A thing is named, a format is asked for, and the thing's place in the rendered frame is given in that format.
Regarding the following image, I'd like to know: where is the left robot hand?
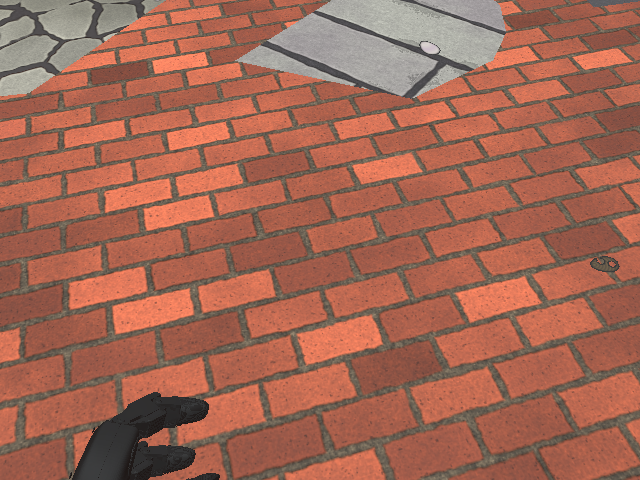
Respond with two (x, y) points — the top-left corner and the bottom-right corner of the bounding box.
(69, 392), (220, 480)

